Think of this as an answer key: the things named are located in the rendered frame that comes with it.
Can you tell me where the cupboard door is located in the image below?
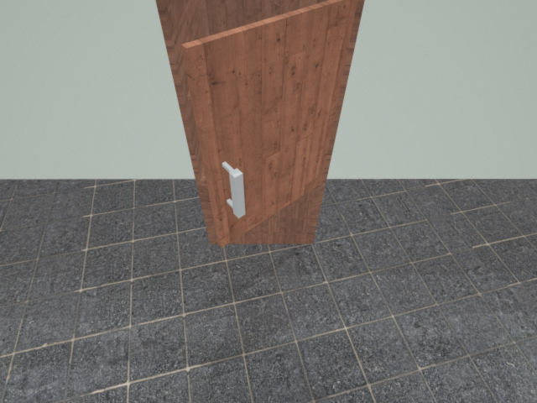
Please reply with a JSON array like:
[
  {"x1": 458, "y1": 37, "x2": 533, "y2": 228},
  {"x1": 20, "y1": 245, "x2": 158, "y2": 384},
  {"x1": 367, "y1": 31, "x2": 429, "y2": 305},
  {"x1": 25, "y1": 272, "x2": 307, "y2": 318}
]
[{"x1": 181, "y1": 0, "x2": 357, "y2": 248}]

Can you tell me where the handle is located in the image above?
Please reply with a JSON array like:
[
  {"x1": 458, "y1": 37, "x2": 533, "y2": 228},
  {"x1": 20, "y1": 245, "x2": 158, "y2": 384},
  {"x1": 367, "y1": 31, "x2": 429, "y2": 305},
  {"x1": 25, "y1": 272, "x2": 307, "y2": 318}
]
[{"x1": 222, "y1": 161, "x2": 246, "y2": 218}]

